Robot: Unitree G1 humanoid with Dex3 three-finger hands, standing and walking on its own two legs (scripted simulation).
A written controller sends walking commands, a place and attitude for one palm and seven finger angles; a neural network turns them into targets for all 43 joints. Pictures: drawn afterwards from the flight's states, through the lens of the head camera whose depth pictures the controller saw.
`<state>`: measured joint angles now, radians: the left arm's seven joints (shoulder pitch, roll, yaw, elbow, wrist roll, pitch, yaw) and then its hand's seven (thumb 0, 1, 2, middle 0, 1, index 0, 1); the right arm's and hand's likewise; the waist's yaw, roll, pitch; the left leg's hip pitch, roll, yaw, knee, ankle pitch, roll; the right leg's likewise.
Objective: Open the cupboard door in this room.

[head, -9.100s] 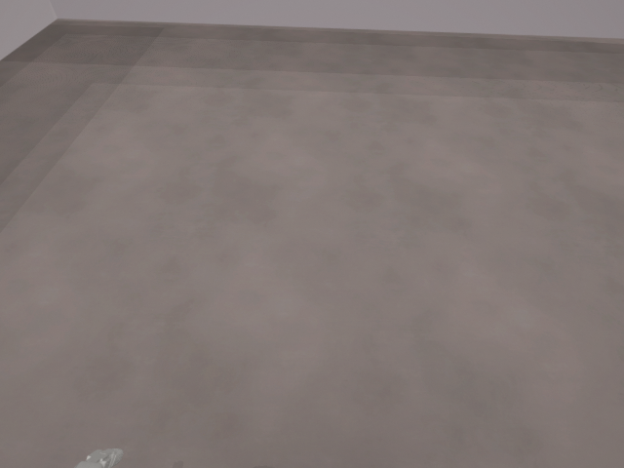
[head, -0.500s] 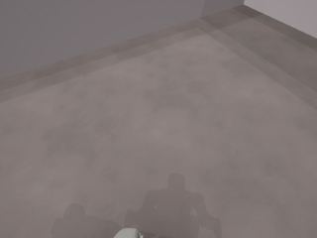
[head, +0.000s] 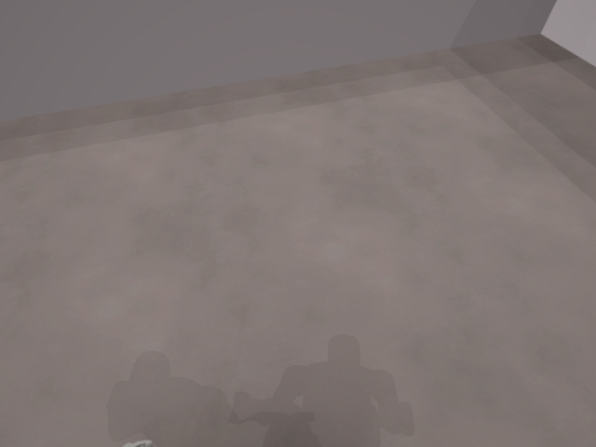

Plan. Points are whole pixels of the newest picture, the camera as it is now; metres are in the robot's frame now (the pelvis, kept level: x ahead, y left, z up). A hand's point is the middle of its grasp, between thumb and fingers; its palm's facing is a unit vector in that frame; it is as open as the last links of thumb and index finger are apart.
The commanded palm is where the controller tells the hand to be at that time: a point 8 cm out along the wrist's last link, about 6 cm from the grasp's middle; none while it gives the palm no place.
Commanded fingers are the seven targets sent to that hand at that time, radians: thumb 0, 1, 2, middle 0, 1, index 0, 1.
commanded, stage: turn or walk to find it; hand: left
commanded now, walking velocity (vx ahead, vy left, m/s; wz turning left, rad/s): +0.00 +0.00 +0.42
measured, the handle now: out of the picture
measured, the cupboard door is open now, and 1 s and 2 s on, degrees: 0 0 0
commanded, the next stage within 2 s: none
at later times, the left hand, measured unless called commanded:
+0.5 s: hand out of the picture -0.06 +0.21 -0.19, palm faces +0.29 -0.93 -0.23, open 7.4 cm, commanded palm none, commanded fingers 0.00 0.90 0.90 -0.20 -0.30 -0.20 -0.30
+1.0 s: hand out of the picture -0.06 +0.18 -0.14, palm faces +0.44 -0.85 -0.28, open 7.3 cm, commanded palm none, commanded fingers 0.00 0.90 0.90 -0.20 -0.30 -0.20 -0.30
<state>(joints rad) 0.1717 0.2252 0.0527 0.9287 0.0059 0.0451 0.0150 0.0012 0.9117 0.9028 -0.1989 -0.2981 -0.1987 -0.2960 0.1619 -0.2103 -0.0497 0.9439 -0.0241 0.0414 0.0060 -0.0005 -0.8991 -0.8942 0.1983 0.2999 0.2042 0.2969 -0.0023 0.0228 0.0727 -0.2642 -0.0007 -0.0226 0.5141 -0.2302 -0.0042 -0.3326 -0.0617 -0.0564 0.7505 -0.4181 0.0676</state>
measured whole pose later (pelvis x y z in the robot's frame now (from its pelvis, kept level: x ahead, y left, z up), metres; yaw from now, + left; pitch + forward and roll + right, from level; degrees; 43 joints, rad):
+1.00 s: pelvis -0.06 -0.04 +0.00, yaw +26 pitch -1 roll +1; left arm 0.18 0.17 0.03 0.91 0.01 0.02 0.02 0.00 0.91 0.90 -0.20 -0.30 -0.20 -0.30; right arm 0.22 -0.24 -0.09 0.97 -0.02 0.08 0.01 0.00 -0.90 -0.89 0.20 0.30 0.20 0.30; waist -0.02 0.06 0.06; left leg -0.46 -0.05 -0.06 0.96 -0.43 -0.02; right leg -0.22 -0.05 -0.11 0.55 -0.31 -0.03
